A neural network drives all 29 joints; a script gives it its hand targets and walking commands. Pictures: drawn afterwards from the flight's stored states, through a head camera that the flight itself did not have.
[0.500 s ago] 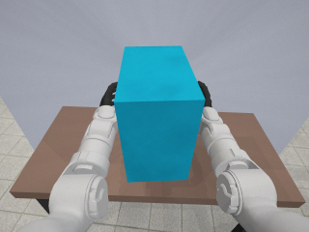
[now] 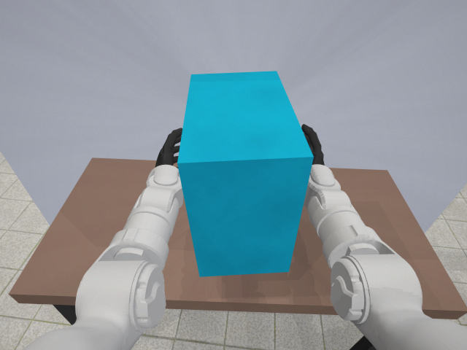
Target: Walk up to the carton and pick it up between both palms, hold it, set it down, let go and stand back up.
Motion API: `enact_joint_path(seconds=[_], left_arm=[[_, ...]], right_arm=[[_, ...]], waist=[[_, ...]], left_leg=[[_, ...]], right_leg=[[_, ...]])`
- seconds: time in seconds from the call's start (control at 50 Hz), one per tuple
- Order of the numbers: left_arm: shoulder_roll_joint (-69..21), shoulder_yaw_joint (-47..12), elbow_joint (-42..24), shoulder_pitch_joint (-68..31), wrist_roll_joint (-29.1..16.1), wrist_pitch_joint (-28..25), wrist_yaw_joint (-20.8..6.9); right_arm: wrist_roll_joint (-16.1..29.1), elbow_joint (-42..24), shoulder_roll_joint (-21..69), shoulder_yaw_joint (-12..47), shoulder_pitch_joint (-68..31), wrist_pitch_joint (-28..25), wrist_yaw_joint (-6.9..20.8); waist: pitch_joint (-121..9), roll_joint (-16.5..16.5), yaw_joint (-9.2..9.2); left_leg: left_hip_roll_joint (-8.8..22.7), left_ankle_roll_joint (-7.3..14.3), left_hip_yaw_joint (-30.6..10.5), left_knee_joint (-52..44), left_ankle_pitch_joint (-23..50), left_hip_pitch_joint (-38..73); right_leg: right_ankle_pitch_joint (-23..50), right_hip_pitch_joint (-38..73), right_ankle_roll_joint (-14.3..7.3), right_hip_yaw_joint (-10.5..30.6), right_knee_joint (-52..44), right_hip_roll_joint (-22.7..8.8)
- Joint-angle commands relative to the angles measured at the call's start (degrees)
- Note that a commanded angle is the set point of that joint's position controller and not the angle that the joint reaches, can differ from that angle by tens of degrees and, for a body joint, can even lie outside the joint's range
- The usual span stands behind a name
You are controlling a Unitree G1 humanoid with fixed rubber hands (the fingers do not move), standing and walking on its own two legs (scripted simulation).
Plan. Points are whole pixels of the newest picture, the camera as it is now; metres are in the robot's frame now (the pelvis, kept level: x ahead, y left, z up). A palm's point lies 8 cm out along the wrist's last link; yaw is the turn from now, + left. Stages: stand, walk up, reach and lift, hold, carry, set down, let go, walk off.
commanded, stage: set down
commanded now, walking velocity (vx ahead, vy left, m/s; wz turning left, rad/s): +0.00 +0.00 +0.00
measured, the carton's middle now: (239, 171) +0.44 -0.01 +0.10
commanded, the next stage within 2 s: none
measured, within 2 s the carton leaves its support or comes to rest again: neither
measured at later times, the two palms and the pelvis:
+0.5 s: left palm (169, 171) +0.43 +0.13 +0.11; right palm (305, 166) +0.43 -0.14 +0.12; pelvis +0.02 +0.00 +0.00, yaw +0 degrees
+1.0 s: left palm (173, 178) +0.43 +0.12 +0.09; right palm (306, 173) +0.44 -0.14 +0.10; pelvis +0.02 +0.00 +0.00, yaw +0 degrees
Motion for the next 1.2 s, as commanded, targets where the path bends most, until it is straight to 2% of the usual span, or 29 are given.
enact_joint_path(seconds=[0.0, 0.18, 0.46, 0.76, 0.94, 1.1, 1.18], left_arm=[[-40.13, -10.01, -11.69, -49.46, -4.17, -6.96, -8.11], [-40.99, -10.47, -12.49, -47.40, -3.90, -7.98, -7.69], [-40.31, -8.84, -11.30, -46.58, -2.28, -9.86, -7.64], [-36.34, -4.16, -7.68, -47.24, 0.47, -12.30, -7.73], [-35.54, -3.28, -7.27, -47.44, 0.98, -14.91, -7.45], [-32.92, 0.27, -4.57, -43.67, 3.63, -15.11, -8.90], [-32.67, 0.70, -4.68, -43.39, 4.08, -15.57, -9.18]], right_arm=[[-7.44, -10.37, 38.12, 6.31, -44.96, -3.21, 11.40], [-7.45, -10.61, 37.62, 6.26, -42.85, -4.15, 11.58], [-10.00, -7.63, 35.99, 2.08, -39.94, -5.70, 12.43], [-15.56, -3.21, 33.83, -4.58, -37.37, -6.89, 13.97], [-17.98, -3.56, 35.57, -5.19, -36.79, -8.50, 14.59], [-19.91, -2.68, 36.28, -5.97, -33.39, -8.35, 14.49], [-21.03, -3.01, 36.57, -6.64, -32.90, -8.93, 14.55]], waist=[[-25.10, 0.92, -1.53], [-27.72, 1.99, -1.96], [-27.06, 2.85, -2.50], [-23.90, 2.26, -2.02], [-28.56, 1.47, -1.31], [-24.69, -0.36, -0.88], [-25.39, -0.21, -1.21]], left_leg=[[2.26, -8.20, -2.78, -4.51, 22.97, 15.27], [2.71, -9.29, -3.38, -1.85, 32.92, 18.19], [3.41, -9.83, -3.73, -0.34, 37.10, 18.97], [3.78, -9.36, -2.62, -1.23, 32.59, 14.75], [3.68, -8.96, -1.73, -0.11, 35.51, 12.71], [3.08, -7.57, -0.62, -1.86, 30.44, 6.85], [3.14, -7.54, -0.49, -1.84, 30.58, 6.51]], right_leg=[[7.24, 9.95, -0.61, -5.98, 0.67, 0.18], [10.78, 8.06, -0.73, -6.27, 1.16, 0.72], [10.30, 5.04, -1.25, -6.27, 1.35, 0.48], [8.08, 4.09, -1.42, -5.87, 2.61, -0.61], [11.95, 4.96, -1.01, -5.53, 4.18, -1.15], [16.27, 10.24, 0.47, -4.95, 5.80, -2.17], [17.12, 10.55, 0.73, -5.05, 6.23, -2.34]])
